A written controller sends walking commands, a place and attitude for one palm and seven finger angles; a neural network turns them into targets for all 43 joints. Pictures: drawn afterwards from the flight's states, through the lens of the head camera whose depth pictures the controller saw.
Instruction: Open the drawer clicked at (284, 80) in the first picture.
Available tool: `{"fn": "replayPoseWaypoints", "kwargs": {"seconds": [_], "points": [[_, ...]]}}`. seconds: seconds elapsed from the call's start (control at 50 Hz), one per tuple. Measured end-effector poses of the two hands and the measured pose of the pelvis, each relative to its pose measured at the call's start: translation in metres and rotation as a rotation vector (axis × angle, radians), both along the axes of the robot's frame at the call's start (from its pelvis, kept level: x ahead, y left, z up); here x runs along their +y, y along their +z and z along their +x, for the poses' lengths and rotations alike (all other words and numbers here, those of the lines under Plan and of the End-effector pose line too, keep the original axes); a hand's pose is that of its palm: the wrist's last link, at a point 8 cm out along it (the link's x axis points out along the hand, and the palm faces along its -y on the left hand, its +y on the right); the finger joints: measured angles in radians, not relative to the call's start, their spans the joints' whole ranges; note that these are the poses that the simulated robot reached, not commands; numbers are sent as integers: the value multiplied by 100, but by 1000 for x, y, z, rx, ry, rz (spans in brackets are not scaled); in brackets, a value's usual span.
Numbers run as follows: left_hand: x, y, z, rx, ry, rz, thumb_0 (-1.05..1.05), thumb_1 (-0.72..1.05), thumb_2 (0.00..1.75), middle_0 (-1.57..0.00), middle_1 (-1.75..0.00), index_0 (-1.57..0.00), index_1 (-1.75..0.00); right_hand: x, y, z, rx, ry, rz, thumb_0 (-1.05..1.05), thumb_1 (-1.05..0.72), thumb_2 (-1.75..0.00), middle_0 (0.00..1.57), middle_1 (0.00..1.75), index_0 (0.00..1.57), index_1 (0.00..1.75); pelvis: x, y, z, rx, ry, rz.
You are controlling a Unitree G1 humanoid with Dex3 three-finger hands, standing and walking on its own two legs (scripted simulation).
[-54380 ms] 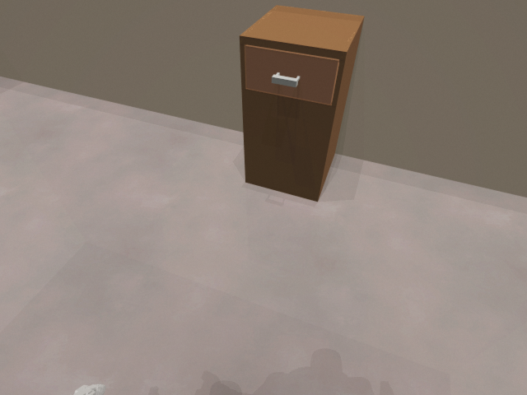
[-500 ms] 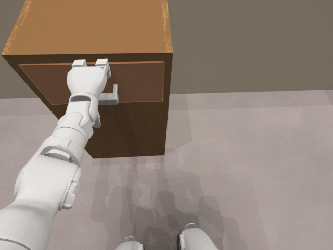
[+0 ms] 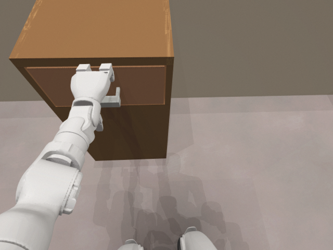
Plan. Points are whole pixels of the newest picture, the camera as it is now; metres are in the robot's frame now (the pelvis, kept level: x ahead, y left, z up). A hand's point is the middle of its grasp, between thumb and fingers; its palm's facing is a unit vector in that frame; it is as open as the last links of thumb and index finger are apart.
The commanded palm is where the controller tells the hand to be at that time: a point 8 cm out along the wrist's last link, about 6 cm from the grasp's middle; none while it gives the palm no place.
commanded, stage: re-aim the fingers above the handle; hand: left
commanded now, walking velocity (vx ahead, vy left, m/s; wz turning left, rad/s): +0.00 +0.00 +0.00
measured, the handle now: (103, 96) +0.56 +0.14 -0.05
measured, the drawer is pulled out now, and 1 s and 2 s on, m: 0.00 0.00 0.00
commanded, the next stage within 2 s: lower the fingers behind the handle in 0.06 s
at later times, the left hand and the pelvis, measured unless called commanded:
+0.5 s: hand (100, 103) +0.50 +0.14 -0.01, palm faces -0.03 -0.01 -1.00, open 13.8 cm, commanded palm +0.49 +0.14 +0.04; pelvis -0.01 +0.00 -0.01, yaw +0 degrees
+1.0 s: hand (100, 108) +0.51 +0.15 -0.04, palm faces -0.03 +0.01 -1.00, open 13.8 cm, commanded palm +0.50 +0.14 +0.00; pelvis -0.02 +0.00 -0.03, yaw +0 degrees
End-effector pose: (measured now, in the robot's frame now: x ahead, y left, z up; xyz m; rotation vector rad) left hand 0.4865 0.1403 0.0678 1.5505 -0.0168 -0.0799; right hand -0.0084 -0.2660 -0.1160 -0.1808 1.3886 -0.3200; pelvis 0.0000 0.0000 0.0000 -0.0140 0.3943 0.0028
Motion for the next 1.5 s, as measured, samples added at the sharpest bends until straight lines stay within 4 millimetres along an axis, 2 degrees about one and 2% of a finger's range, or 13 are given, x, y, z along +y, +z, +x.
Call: {"fn": "replayPoseWaypoints", "kwargs": {"seconds": [0.3,0.44,0.66,0.84,0.98,1.24,1.5], "points": [[1,-3,2,16,38,17,0,-49,30,-32,-120,-32,-120,2,-4,-5,7,-12,12,1,-91,-90,20,30,20,30,-1,-1,-2,6,-8,4],[-5,-16,-4,8,-5,-3,0,-49,30,-32,-120,-32,-120,1,-9,-8,13,-2,9,1,-91,-90,20,30,20,30,-2,-7,-4,20,-6,4],[10,-33,0,6,61,33,0,-49,30,-32,-120,-32,-120,-1,-18,-13,24,5,-1,1,-91,-90,20,30,20,30,-2,-18,-11,51,-1,2],[3,-42,2,15,11,2,0,-49,30,-32,-120,-32,-120,0,-22,-20,38,10,-12,1,-91,-90,20,30,20,30,-1,-25,-12,71,1,-3],[5,-56,4,-4,31,23,0,-49,30,-32,-120,-32,-120,2,-30,-25,49,7,-11,1,-91,-90,20,30,20,30,1,-34,-15,92,0,-5],[1,-60,4,-4,45,24,0,-49,30,-31,-121,-31,-121,7,-39,-29,52,6,8,1,-91,-90,20,30,20,30,1,-40,-19,102,0,-6],[1,-63,4,-49,45,36,0,-49,30,-33,-124,-30,-126,-1,-50,-30,25,31,-16,0,-91,-90,20,30,20,30,-1,-55,-32,119,8,-7]]}}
